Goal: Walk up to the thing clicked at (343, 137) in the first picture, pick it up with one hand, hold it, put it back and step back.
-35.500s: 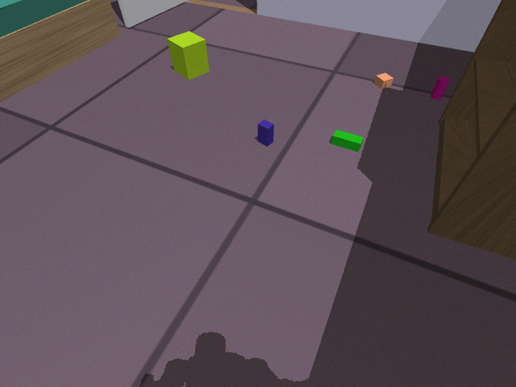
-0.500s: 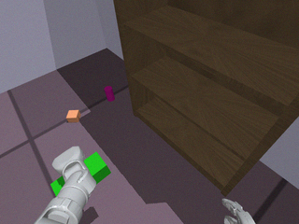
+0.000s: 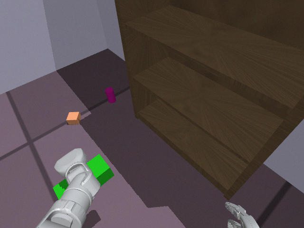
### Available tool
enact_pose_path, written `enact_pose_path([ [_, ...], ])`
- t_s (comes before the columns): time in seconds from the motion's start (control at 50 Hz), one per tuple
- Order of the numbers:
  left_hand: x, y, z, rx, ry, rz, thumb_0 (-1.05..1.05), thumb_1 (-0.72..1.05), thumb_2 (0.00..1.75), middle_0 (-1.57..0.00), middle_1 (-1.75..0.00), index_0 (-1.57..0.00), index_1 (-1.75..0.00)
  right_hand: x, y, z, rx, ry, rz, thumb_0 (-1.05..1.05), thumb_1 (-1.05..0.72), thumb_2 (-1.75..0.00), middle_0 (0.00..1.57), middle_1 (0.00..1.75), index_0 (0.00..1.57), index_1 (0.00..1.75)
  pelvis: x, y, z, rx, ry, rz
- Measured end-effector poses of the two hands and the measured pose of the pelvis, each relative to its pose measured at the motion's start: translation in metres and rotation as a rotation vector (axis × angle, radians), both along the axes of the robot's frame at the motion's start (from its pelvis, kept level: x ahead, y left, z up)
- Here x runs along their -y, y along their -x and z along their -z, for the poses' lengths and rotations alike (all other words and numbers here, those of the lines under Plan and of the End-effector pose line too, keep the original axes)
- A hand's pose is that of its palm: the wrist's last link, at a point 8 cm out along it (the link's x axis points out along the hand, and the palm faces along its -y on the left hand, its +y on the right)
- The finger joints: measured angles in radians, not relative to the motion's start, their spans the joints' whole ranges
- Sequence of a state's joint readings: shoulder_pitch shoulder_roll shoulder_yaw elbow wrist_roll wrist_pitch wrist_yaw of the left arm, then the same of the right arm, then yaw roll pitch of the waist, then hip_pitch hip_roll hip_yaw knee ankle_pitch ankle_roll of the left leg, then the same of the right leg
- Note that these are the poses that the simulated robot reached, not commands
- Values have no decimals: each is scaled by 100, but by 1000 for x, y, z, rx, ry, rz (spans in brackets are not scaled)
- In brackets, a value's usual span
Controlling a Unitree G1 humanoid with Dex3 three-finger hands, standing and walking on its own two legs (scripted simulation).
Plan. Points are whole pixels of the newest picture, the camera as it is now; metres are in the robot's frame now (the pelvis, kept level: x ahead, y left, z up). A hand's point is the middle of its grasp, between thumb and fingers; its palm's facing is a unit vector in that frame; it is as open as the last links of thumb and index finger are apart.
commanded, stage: hold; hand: left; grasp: from above
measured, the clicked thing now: (85, 181) +0.30 +0.23 -0.12
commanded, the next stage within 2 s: crouch in 0.06 s
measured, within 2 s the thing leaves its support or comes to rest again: rests again in 1.74 s
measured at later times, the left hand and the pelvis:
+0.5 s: hand (85, 185) +0.28 +0.22 -0.11, palm faces -0.43 -0.27 -0.86, open 9.5 cm; pelvis -0.01 +0.00 -0.01, yaw +0 degrees
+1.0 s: hand (104, 187) +0.36 +0.23 -0.36, palm faces -0.29 -0.31 -0.90, open 9.6 cm; pelvis -0.08 +0.01 -0.23, yaw -3 degrees
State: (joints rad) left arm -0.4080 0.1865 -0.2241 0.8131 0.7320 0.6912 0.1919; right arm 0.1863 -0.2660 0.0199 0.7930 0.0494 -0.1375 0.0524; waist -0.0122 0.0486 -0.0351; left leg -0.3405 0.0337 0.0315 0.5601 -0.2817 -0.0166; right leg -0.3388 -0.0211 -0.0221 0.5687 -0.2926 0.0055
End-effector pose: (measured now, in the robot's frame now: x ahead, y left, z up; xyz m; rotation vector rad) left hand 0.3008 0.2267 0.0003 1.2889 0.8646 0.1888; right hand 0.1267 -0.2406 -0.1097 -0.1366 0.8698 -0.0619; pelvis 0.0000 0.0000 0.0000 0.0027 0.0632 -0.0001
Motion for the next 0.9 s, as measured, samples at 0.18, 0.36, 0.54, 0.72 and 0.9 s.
enact_pose_path([
  [0.18,0,0,-3,14,-14,2,0,8,40,-73,-49,-74,-50,1,3,1,-9,1,3,1,-90,-89,20,30,20,30,1,1,0,4,1,-2],
  [0.36,0,3,6,-21,-19,22,0,12,36,-70,-49,-73,-47,2,6,-2,4,9,2,1,-87,-89,20,30,21,30,1,5,1,3,1,-8],
  [0.54,-1,10,66,-104,-30,63,0,13,32,-69,-53,-72,-49,14,42,11,-83,65,19,0,-87,-88,20,30,21,30,0,18,17,-86,4,-5],
  [0.72,-8,-15,167,-10,-76,55,0,13,31,-70,-52,-74,-47,33,107,91,-267,148,57,0,-87,-88,20,30,21,30,-3,45,99,-314,19,8],
  [0.9,-10,-52,262,38,-57,-35,0,8,40,-72,-49,-75,-46,16,157,194,-407,109,87,0,-87,-88,20,30,20,30,-7,70,188,-482,39,20],
])
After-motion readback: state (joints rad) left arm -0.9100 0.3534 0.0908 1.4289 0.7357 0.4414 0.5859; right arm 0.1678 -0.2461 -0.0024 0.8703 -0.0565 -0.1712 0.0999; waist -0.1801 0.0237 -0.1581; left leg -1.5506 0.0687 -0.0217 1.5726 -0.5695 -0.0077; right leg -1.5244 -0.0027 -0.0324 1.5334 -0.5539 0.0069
